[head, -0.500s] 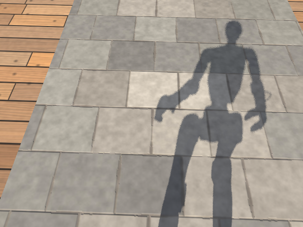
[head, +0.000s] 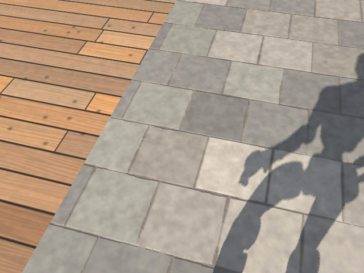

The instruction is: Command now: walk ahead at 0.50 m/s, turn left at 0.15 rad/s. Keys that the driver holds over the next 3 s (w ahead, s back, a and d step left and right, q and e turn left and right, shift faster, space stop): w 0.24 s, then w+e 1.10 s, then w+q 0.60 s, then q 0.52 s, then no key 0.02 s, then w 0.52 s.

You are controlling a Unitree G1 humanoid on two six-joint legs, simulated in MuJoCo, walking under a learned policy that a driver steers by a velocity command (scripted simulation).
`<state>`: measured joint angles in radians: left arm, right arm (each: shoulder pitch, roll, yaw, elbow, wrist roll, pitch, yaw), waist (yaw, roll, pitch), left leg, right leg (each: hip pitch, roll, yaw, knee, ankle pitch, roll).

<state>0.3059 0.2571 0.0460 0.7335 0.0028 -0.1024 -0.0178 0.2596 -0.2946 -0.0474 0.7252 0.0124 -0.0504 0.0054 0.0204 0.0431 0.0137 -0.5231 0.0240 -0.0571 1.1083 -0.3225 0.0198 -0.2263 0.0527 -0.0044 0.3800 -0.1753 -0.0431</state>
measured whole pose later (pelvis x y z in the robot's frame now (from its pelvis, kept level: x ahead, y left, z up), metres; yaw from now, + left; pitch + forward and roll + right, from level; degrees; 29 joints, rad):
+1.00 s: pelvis +0.53 -0.02 -0.01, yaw -22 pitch +1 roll +0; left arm 0.25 0.29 0.07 0.67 -0.01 -0.04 -0.03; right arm 0.20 -0.30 -0.05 0.76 0.00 -0.11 0.01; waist 0.00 0.01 0.06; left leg -0.47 0.07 -0.05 1.17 -0.36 -0.01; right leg -0.32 0.10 0.01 0.46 -0.17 -0.10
